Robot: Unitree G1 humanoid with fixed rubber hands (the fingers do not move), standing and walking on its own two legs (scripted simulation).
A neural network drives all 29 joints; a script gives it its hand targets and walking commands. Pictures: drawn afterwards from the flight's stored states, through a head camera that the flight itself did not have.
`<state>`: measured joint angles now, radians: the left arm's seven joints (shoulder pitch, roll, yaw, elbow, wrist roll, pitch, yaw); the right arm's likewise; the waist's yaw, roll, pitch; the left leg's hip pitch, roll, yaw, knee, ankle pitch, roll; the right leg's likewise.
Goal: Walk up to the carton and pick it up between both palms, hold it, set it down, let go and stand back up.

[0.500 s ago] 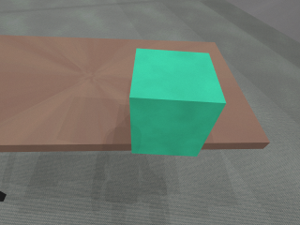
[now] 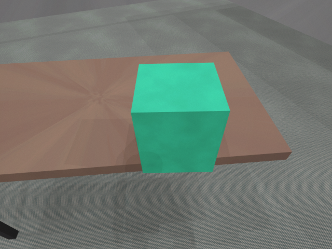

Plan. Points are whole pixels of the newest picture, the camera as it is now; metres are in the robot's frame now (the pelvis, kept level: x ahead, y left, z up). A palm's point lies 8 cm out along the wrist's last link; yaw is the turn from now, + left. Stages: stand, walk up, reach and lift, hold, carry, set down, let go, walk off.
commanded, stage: walk up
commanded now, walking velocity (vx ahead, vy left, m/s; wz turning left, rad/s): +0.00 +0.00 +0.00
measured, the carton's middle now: (177, 119) +0.45 -0.02 +0.06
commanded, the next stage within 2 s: stand in 0.20 s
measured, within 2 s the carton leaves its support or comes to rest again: neither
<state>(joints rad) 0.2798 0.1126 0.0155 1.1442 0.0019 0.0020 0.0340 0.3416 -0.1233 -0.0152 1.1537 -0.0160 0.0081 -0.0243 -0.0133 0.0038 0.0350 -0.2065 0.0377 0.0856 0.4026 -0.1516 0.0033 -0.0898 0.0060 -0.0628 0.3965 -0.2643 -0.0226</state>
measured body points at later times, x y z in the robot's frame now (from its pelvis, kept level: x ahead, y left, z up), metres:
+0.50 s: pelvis +0.02 +0.00 +0.00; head +0.02 +0.00 +0.45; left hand -0.02 +0.20 -0.17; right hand -0.01 -0.20 -0.17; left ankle +0.04 +0.12 -0.74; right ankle -0.03 -0.10 -0.74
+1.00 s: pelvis +0.04 -0.01 +0.00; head +0.05 -0.01 +0.45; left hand +0.01 +0.19 -0.17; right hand +0.02 -0.20 -0.17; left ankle +0.04 +0.12 -0.74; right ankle -0.03 -0.10 -0.74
